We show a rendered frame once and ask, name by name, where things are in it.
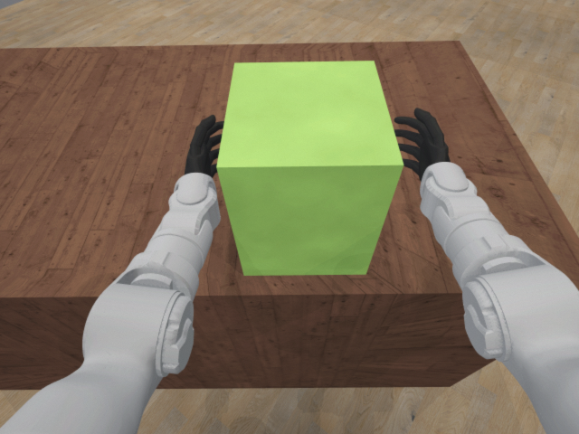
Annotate carton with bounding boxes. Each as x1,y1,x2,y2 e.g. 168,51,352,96
216,61,403,276

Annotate left robot forearm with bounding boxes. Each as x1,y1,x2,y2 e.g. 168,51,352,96
82,173,221,357

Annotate robot right hand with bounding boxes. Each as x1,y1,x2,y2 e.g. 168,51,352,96
394,108,451,181

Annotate pedestal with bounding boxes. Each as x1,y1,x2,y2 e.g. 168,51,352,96
0,41,579,390

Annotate right robot upper arm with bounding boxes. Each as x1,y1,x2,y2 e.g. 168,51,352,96
462,265,579,434

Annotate right robot forearm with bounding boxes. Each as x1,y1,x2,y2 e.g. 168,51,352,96
420,162,579,297

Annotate robot left hand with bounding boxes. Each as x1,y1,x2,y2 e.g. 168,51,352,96
185,115,224,178

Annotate left robot upper arm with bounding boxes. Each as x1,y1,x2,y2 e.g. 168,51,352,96
0,283,194,434

